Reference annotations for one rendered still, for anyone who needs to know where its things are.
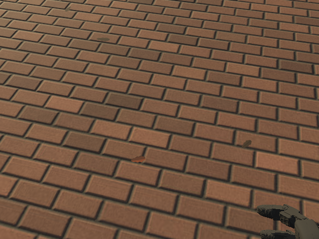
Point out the robot right hand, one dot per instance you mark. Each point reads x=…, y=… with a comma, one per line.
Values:
x=304, y=227

